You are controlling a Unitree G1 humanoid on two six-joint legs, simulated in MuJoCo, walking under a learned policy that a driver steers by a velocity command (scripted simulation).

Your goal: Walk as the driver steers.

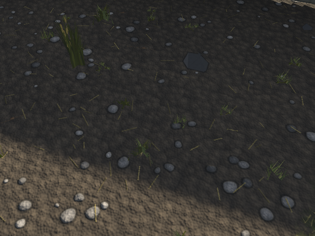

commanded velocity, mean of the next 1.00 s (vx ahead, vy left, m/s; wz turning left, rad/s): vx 0.02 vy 0.00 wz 0.05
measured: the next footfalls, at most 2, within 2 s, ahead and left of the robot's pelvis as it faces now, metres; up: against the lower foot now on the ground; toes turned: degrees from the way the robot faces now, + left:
left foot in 0.26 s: +0.04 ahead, +0.14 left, +0.00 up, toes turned -2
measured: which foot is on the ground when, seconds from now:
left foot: up 0.00-0.24, down 0.26-1.00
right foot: down 0.00-1.00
